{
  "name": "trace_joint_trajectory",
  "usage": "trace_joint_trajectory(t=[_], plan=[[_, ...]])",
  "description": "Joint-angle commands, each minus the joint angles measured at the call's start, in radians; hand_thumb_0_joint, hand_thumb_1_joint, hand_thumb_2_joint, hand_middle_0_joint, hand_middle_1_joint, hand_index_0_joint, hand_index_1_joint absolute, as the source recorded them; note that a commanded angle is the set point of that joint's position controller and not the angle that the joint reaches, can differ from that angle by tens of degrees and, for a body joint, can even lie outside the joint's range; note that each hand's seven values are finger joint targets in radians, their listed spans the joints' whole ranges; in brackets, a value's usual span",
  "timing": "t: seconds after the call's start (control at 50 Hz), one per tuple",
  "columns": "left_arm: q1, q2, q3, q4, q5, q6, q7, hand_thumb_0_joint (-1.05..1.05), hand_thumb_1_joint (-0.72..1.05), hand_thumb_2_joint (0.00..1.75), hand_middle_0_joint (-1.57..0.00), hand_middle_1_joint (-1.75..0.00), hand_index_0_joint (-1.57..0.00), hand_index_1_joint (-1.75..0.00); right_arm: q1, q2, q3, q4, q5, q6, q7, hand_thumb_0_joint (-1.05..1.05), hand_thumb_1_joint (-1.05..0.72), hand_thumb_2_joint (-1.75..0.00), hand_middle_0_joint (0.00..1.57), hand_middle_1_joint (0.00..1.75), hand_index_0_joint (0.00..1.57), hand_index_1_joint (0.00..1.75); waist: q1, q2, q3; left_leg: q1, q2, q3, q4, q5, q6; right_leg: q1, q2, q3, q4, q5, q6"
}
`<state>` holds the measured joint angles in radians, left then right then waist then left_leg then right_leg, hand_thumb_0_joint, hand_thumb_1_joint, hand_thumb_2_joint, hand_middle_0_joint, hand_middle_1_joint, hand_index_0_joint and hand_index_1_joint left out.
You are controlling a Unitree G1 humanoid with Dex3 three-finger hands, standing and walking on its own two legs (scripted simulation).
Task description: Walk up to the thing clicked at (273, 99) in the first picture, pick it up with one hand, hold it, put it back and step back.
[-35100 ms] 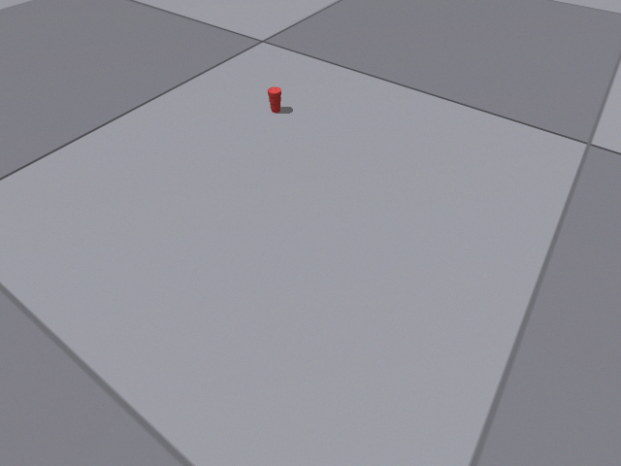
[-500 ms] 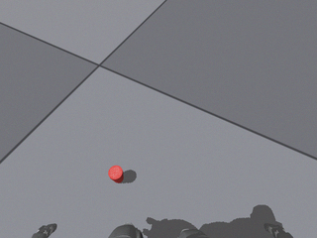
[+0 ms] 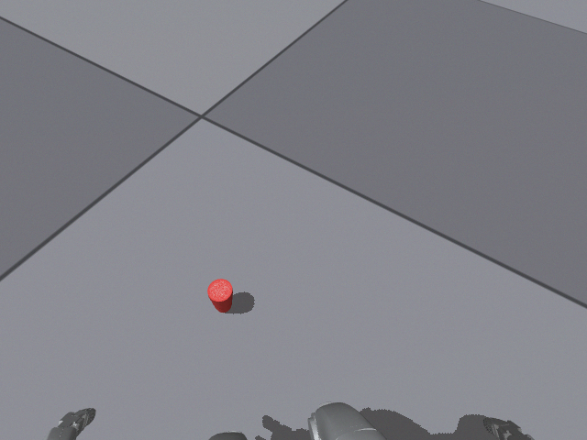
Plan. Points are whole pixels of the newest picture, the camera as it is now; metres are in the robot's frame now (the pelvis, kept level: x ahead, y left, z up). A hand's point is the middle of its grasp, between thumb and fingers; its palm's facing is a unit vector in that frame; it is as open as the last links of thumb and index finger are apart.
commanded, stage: step back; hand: left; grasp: from the side
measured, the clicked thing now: (222, 298) +0.59 +0.20 -0.70
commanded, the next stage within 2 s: none
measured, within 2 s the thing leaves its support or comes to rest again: neither
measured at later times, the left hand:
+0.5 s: hand out of the picture -0.05 +0.23 -0.13, palm faces +0.00 -0.90 -0.43, open 7.4 cm
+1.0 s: hand out of the picture -0.28 +0.20 -0.15, palm faces -0.03 -0.91 -0.41, open 7.4 cm
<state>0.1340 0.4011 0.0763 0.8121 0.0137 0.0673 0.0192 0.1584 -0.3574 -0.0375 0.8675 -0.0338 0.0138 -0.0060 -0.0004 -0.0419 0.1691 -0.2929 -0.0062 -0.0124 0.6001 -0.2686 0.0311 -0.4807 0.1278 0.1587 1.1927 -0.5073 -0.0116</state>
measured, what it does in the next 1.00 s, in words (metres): walks backwards: right foot, then left foot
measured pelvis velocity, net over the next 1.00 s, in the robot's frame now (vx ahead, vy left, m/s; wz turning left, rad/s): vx -0.34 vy -0.07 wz -0.02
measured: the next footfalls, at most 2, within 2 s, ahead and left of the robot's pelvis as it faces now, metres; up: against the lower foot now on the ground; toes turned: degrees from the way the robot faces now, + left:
right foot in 0.22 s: -0.06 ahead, -0.16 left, +0.00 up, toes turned +0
left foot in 0.56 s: -0.16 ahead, +0.08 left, +0.00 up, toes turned +0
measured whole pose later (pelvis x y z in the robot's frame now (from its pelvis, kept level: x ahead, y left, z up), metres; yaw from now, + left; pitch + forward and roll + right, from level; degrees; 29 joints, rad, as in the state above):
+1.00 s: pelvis -0.34 -0.07 -0.01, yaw -1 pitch -2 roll +0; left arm 0.20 0.36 0.05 0.88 0.04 0.04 0.00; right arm 0.11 -0.41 -0.06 0.85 -0.02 0.07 -0.02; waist 0.04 0.03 0.15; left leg -0.54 -0.07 -0.14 1.03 -0.47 0.00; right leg -0.29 0.02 0.04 0.69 -0.35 -0.02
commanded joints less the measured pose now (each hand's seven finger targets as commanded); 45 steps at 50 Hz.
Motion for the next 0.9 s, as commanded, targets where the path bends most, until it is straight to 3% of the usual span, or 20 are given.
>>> trace_joint_trajectory(t=[0.0,0.08,0.18,0.2,0.22,0.24,0.28,0.32,0.44,0.48,0.52,0.54,0.56,0.58,0.62,0.66,0.76,0.84,0.86,0.88], plan=[[0.051,0.162,0.063,-0.078,0.005,-0.024,0.006,0.0,0.9,0.9,-0.2,-0.3,-0.2,-0.3,0.008,-0.256,-0.079,-0.092,0.006,-0.022,-0.031,0.0,-0.9,-0.9,0.2,0.3,0.2,0.3,-0.011,0.156,-0.193,0.21,0.259,-0.225,-0.138,0.507,0.213,-0.057,-0.03,0.029,0.014,-0.006,0.043],[0.052,0.157,0.057,-0.082,0.003,-0.027,-0.002,0.0,0.9,0.9,-0.2,-0.3,-0.2,-0.3,0.003,-0.288,-0.089,-0.108,0.003,-0.017,-0.031,0.0,-0.9,-0.9,0.2,0.3,0.2,0.3,-0.026,0.207,-0.211,0.18,0.286,-0.218,-0.132,0.411,0.22,0.048,-0.088,-0.031,-0.229,-0.022,0.046],[0.218,0.152,0.066,0.012,0.015,-0.043,-0.014,0.0,0.9,0.9,-0.2,-0.3,-0.2,-0.3,-0.051,-0.304,-0.085,-0.125,0.013,0.012,-0.017,0.0,-0.9,-0.9,0.2,0.3,0.2,0.3,0.042,0.222,-0.267,-0.002,0.216,-0.171,-0.047,0.195,0.12,0.353,-0.099,-0.162,-0.74,0.229,-0.01],[0.213,0.193,0.079,0.005,0.032,-0.048,-0.013,0.0,0.9,0.9,-0.2,-0.3,-0.2,-0.3,-0.045,-0.258,-0.073,-0.13,0.02,0.017,-0.015,0.0,-0.9,-0.9,0.2,0.3,0.2,0.3,0.042,0.11,-0.226,-0.145,0.135,-0.154,0.04,0.033,0.057,0.374,-0.172,-0.006,-0.775,0.185,-0.035],[0.166,0.31,0.106,-0.032,0.03,-0.046,-0.016,0.0,0.9,0.9,-0.2,-0.3,-0.2,-0.3,-0.083,-0.201,-0.061,-0.157,0.031,0.012,-0.02,0.0,-0.9,-0.9,0.2,0.3,0.2,0.3,0.065,-0.2,-0.167,-0.286,-0.078,-0.074,0.246,-0.223,-0.014,0.261,-0.391,0.329,-0.891,0.118,-0.16],[0.063,0.381,0.115,-0.074,0.036,-0.046,-0.013,0.0,0.9,0.9,-0.2,-0.3,-0.2,-0.3,-0.088,-0.237,-0.079,-0.142,0.024,0.019,-0.034,0.0,-0.9,-0.9,0.2,0.3,0.2,0.3,0.07,-0.26,-0.106,-0.189,-0.078,-0.115,0.512,-0.349,-0.042,0.006,-0.561,0.483,-0.956,0.122,-0.299],[-0.062,0.262,0.08,-0.112,0.023,-0.056,-0.003,0.0,0.9,0.9,-0.2,-0.3,-0.2,-0.3,-0.006,-0.256,-0.08,-0.094,0.034,0.02,-0.03,0.0,-0.9,-0.9,0.2,0.3,0.2,0.3,-0.013,-0.064,-0.064,-0.187,-0.101,-0.196,0.636,-0.218,-0.033,0.007,-0.416,0.226,-0.858,0.279,-0.214],[-0.096,0.224,0.08,-0.112,0.032,-0.054,0.003,0.0,0.9,0.9,-0.2,-0.3,-0.2,-0.3,0.053,-0.236,-0.07,-0.072,0.036,0.008,-0.03,0.0,-0.9,-0.9,0.2,0.3,0.2,0.3,-0.029,-0.111,-0.093,-0.176,-0.115,-0.145,0.625,-0.177,-0.041,0.077,-0.342,0.078,-0.787,0.401,-0.167],[0.039,0.201,0.074,-0.111,0.029,-0.044,0.019,0.0,0.9,0.9,-0.2,-0.3,-0.2,-0.3,0.038,-0.215,-0.06,-0.089,0.018,-0.001,-0.032,0.0,-0.9,-0.9,0.2,0.3,0.2,0.3,0.061,-0.15,-0.201,-0.209,-0.045,-0.073,0.248,-0.278,-0.05,0.442,-0.4,0.099,-0.68,0.665,-0.205],[0.007,0.214,0.067,-0.118,0.018,-0.036,0.016,0.0,0.9,0.9,-0.2,-0.3,-0.2,-0.3,0.099,-0.203,-0.063,-0.067,0.01,-0.004,-0.028,0.0,-0.9,-0.9,0.2,0.3,0.2,0.3,0.032,-0.16,-0.231,-0.095,-0.022,-0.021,0.048,-0.19,-0.031,0.416,-0.387,0.07,-0.625,0.684,-0.178],[0.002,0.212,0.05,-0.122,0.008,-0.02,0.007,0.0,0.9,0.9,-0.2,-0.3,-0.2,-0.3,0.159,-0.215,-0.075,-0.028,0.009,-0.006,-0.022,0.0,-0.9,-0.9,0.2,0.3,0.2,0.3,-0.003,-0.093,-0.236,0.081,-0.034,0.016,-0.174,0.041,-0.012,0.28,-0.33,0.022,-0.565,0.547,-0.117],[0.014,0.179,0.04,-0.127,0.007,-0.015,0.004,0.0,0.9,0.9,-0.2,-0.3,-0.2,-0.3,0.146,-0.251,-0.086,-0.037,-0.007,-0.007,-0.021,0.0,-0.9,-0.9,0.2,0.3,0.2,0.3,0.003,0.008,-0.221,0.126,0.073,-0.154,-0.205,0.049,0.025,0.146,-0.274,-0.006,-0.514,0.361,-0.07],[-0.023,0.156,0.033,-0.148,0.0,-0.021,0.006,0.0,0.9,0.9,-0.2,-0.3,-0.2,-0.3,0.094,-0.37,-0.105,-0.061,-0.007,-0.003,-0.011,0.0,-0.9,-0.9,0.2,0.3,0.2,0.3,-0.005,0.271,-0.197,0.097,0.304,-0.453,-0.263,0.149,0.157,-0.011,-0.102,-0.15,-0.346,0.027,-0.01],[-0.101,0.197,0.061,-0.145,0.01,-0.02,0.019,0.0,0.9,0.9,-0.2,-0.3,-0.2,-0.3,0.072,-0.42,-0.117,-0.079,-0.014,-0.005,-0.007,0.0,-0.9,-0.9,0.2,0.3,0.2,0.3,-0.063,0.29,-0.175,-0.074,0.41,-0.577,-0.309,0.199,0.282,0.051,-0.074,-0.062,-0.103,-0.166,0.005],[-0.053,0.176,0.061,-0.097,-0.004,-0.014,0.017,0.0,0.9,0.9,-0.2,-0.3,-0.2,-0.3,-0.005,-0.326,-0.09,-0.075,-0.014,-0.017,-0.021,0.0,-0.9,-0.9,0.2,0.3,0.2,0.3,0.003,0.127,-0.166,-0.046,0.316,-0.378,-0.225,0.384,0.237,0.032,-0.033,0.05,0.085,-0.081,-0.011],[0.039,0.179,0.059,-0.061,-0.01,-0.015,0.013,0.0,0.9,0.9,-0.2,-0.3,-0.2,-0.3,-0.053,-0.289,-0.077,-0.089,-0.004,-0.016,-0.029,0.0,-0.9,-0.9,0.2,0.3,0.2,0.3,0.048,0.146,-0.162,-0.008,0.267,-0.262,-0.163,0.415,0.201,0.011,-0.041,0.02,0.1,-0.011,-0.006],[0.008,0.151,0.048,-0.07,0.005,-0.034,0.003,0.0,0.9,0.9,-0.2,-0.3,-0.2,-0.3,0.028,-0.278,-0.079,-0.082,-0.01,0.0,-0.027,0.0,-0.9,-0.9,0.2,0.3,0.2,0.3,-0.023,0.199,-0.198,0.167,0.26,-0.242,-0.101,0.446,0.217,0.037,-0.085,-0.075,-0.277,-0.044,0.037],[0.14,0.141,0.041,0.013,0.014,-0.05,0.001,0.0,0.9,0.9,-0.2,-0.3,-0.2,-0.3,-0.045,-0.303,-0.078,-0.095,0.009,0.029,-0.017,0.0,-0.9,-0.9,0.2,0.3,0.2,0.3,0.037,0.238,-0.266,0.074,0.214,-0.18,-0.01,0.319,0.137,0.287,-0.088,-0.177,-0.758,0.236,0.002],[0.151,0.176,0.052,0.023,0.026,-0.057,0.003,0.0,0.9,0.9,-0.2,-0.3,-0.2,-0.3,-0.035,-0.268,-0.067,-0.093,0.013,0.033,-0.013,0.0,-0.9,-0.9,0.2,0.3,0.2,0.3,0.036,0.18,-0.258,-0.053,0.172,-0.167,0.027,0.172,0.086,0.363,-0.126,-0.101,-0.766,0.259,-0.014],[0.154,0.259,0.075,0.01,0.038,-0.062,0.001,0.0,0.9,0.9,-0.2,-0.3,-0.2,-0.3,-0.03,-0.213,-0.052,-0.113,0.018,0.032,-0.011,0.0,-0.9,-0.9,0.2,0.3,0.2,0.3,0.038,-0.059,-0.216,-0.266,0.02,-0.119,0.182,-0.09,0.022,0.39,-0.296,0.192,-0.813,0.214,-0.075]])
